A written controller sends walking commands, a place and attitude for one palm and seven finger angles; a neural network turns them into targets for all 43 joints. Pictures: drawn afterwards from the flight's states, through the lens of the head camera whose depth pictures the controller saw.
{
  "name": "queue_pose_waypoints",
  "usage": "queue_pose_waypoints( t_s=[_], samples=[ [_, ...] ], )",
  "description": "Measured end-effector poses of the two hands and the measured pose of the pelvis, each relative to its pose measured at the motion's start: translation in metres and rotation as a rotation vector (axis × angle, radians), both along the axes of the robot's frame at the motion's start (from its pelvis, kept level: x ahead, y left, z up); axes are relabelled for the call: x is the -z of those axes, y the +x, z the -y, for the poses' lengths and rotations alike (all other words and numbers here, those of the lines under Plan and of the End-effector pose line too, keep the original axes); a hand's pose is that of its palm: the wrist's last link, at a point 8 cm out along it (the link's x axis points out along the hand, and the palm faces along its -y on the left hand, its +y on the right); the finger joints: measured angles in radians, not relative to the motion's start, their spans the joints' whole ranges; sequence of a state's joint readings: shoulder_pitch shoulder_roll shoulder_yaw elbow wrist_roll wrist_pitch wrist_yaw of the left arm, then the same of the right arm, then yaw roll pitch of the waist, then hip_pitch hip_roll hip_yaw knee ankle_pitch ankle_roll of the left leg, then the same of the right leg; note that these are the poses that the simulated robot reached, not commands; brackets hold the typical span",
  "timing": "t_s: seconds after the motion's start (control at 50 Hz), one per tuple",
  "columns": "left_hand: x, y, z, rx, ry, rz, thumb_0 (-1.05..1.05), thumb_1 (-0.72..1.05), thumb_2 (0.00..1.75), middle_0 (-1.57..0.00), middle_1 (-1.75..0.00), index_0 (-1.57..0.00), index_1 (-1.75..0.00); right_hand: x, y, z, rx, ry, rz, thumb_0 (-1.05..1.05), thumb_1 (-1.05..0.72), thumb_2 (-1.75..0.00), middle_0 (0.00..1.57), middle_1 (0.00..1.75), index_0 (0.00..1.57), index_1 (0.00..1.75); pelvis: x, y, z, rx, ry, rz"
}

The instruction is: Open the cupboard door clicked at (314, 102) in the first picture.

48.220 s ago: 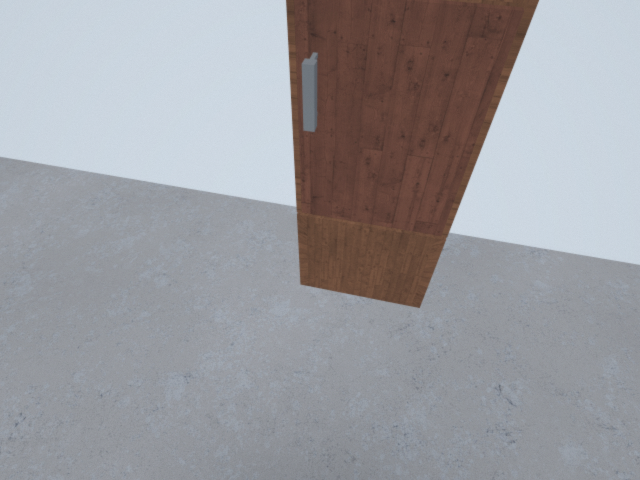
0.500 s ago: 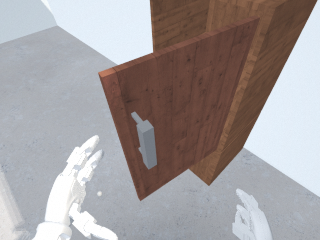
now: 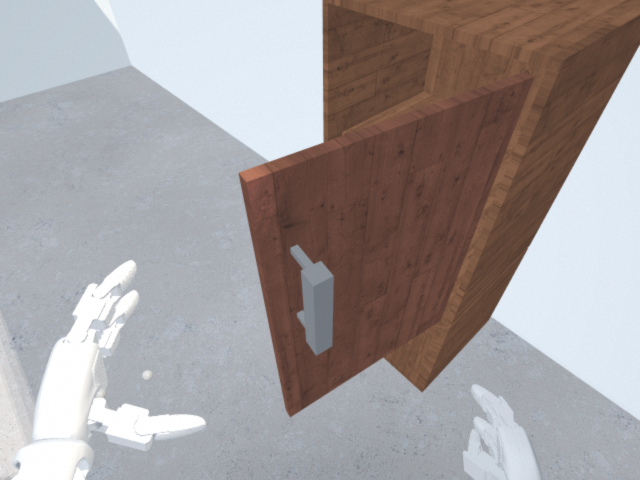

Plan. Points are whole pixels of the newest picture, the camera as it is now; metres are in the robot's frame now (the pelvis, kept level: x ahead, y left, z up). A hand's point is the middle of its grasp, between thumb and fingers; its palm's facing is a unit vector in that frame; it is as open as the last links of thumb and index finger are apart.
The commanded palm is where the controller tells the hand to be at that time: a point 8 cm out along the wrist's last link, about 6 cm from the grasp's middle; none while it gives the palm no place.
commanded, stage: draw the hand back to the body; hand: left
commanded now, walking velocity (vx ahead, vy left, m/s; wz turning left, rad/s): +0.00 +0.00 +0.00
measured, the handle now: (309, 300) +0.32 +0.06 +0.07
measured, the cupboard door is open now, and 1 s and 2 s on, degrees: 80 80 80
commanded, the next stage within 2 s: step back with the hand held close in 0.90 s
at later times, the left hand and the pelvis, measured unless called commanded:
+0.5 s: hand (83, 318) +0.21 +0.25 +0.17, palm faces +0.41 -0.81 -0.41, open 9.3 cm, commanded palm +0.16 +0.30 +0.18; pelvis +0.02 +0.00 +0.02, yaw -1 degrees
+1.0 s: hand (86, 324) +0.20 +0.24 +0.18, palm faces +0.42 -0.81 -0.40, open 7.4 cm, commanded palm +0.15 +0.29 +0.19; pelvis +0.00 -0.01 +0.02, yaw -2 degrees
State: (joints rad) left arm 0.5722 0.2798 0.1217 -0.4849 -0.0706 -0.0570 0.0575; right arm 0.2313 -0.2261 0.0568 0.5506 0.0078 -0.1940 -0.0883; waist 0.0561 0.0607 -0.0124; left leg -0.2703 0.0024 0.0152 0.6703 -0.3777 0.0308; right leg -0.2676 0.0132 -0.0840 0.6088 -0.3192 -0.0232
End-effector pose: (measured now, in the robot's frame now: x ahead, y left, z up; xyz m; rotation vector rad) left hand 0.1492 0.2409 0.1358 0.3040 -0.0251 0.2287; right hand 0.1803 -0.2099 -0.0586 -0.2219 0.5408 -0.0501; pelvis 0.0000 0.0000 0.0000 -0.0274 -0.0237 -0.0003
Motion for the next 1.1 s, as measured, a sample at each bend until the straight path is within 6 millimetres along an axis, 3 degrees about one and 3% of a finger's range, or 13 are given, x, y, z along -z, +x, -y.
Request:
queue_pose_waypoints(
  t_s=[0.1,0.32,0.64,0.82,1.1],
  samples=[
    [-0.005,0.004,-0.011,-0.054,0.042,-0.007,-0.01,-0.12,0.46,-0.17,-0.3,-0.16,-0.3,0.002,0.0,-0.003,-0.002,-0.009,-0.045,0.01,-0.9,-0.89,0.2,0.3,0.2,0.3,-0.006,0.004,-0.004,0.004,0.004,0.017],
    [-0.038,0.016,-0.033,-0.107,0.141,0.071,-0.01,0.25,0.62,-0.18,-0.3,-0.18,-0.3,0.003,0.006,-0.006,0.006,0.009,-0.094,0.01,-0.9,-0.89,0.2,0.3,0.2,0.3,-0.015,0.015,-0.008,0.017,0.012,0.038],
    [-0.062,0.016,-0.052,-0.196,0.189,0.149,0.01,0.77,0.85,-0.2,-0.3,-0.2,-0.3,-0.001,0.011,0.01,0.022,0.0,-0.114,0.01,-0.9,-0.89,0.2,0.3,0.2,0.3,-0.019,0.015,-0.001,0.023,0.014,0.057],
    [-0.047,0.013,-0.041,-0.173,0.151,0.098,0.01,0.87,0.89,-0.21,-0.3,-0.21,-0.3,0.0,0.001,0.019,0.038,-0.006,-0.133,0.01,-0.9,-0.89,0.2,0.3,0.2,0.3,-0.02,0.009,0.006,0.026,0.014,0.062],
    [-0.063,0.012,-0.041,-0.167,0.213,0.155,0.01,0.89,0.9,-0.21,-0.3,-0.21,-0.3,0.002,-0.009,0.025,0.057,0.01,-0.134,0.01,-0.9,-0.89,0.2,0.3,0.2,0.3,-0.02,0.001,0.011,0.026,0.009,0.047]
  ],
)
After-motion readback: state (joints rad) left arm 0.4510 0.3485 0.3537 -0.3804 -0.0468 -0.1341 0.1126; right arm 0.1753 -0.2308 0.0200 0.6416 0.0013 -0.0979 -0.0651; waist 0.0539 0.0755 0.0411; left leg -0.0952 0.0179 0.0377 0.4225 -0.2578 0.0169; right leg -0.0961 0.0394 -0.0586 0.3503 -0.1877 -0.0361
